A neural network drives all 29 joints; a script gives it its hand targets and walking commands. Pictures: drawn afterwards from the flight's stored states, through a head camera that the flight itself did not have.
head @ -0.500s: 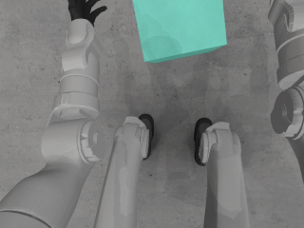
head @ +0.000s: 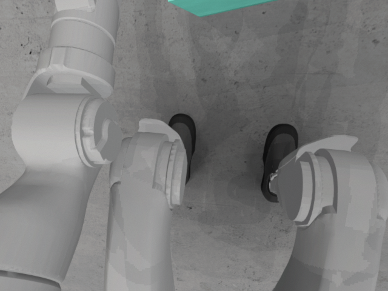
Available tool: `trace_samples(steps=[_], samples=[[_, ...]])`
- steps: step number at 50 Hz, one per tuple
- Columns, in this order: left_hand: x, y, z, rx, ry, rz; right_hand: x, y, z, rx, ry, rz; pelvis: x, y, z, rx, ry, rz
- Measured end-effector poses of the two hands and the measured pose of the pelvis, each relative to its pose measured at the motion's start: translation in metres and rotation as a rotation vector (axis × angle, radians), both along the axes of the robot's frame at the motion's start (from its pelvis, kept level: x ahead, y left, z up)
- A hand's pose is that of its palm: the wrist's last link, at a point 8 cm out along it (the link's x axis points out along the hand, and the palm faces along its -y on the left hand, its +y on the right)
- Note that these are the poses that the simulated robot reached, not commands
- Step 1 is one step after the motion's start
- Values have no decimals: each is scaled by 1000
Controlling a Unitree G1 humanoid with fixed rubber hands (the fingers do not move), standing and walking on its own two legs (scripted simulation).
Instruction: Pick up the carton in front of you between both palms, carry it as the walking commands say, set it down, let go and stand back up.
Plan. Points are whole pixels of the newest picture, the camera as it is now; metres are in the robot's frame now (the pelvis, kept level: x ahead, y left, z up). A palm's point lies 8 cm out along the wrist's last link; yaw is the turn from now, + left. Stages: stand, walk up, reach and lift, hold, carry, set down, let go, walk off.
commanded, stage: reach and lift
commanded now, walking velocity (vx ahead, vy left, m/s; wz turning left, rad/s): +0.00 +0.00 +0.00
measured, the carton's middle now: out of the picture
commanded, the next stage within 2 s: none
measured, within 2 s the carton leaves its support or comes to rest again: leaves its support in 0.78 s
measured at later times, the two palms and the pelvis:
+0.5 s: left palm out of the picture +0.55 +0.14 -0.18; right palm out of the picture +0.60 -0.16 -0.18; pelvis +0.00 +0.00 +0.00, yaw +0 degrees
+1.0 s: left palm out of the picture +0.54 +0.13 -0.09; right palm out of the picture +0.57 -0.16 -0.09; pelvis +0.01 +0.01 +0.02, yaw -2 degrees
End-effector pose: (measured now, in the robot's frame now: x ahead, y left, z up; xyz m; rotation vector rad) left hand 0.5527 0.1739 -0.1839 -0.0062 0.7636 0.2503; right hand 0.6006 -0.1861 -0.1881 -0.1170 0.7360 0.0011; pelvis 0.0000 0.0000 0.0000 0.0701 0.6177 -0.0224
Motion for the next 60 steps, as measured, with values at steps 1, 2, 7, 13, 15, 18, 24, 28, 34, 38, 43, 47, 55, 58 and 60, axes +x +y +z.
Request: trace_samples(steps=[1,2,7,13,15,18,24,28,34,38,43,47,55,58,60], samples=[[1,-1,-1,0,-1,0,0,0,-2,-3,-1,4,2,0,-1,1,-1,1],[2,-2,-2,0,-5,0,2,0,-3,-4,-4,8,3,-1,-3,2,-2,1],[4,-4,1,2,-30,8,10,5,3,-1,-36,26,8,-2,-8,8,1,3],[0,-6,5,-3,-29,5,8,12,9,4,-28,32,7,-3,-6,10,9,5],[-1,-8,5,-6,-27,2,5,13,9,6,-23,33,6,-2,-5,9,10,6],[-2,-13,6,-13,-30,-8,3,18,8,12,-20,42,3,-2,-4,9,4,6],[1,-31,5,-27,-27,-25,3,27,9,2,-18,55,-1,-1,-3,6,-21,2],[5,-29,7,-33,-11,-27,5,27,11,-2,2,74,0,-2,-7,12,-25,2],[10,-26,9,-42,-1,-43,1,31,10,45,10,90,5,-5,-15,7,-12,7],[13,-27,13,-41,-9,-31,-4,31,9,54,0,72,9,-6,-15,1,10,9],[9,-33,33,-30,-26,-14,-14,31,23,20,-15,16,12,-4,-9,-4,53,-2],[-3,-38,66,-47,-60,-5,-24,26,63,46,-41,-20,11,1,4,-7,87,-18],[-29,-47,146,-75,-67,-20,-52,17,156,62,-42,-74,1,10,46,-12,127,-45],[-39,-45,168,-69,-55,-24,-60,19,179,52,-31,-69,-5,11,62,-11,133,-46],[-43,-43,180,-65,-53,-26,-65,20,191,50,-29,-67,-7,11,71,-11,136,-45]])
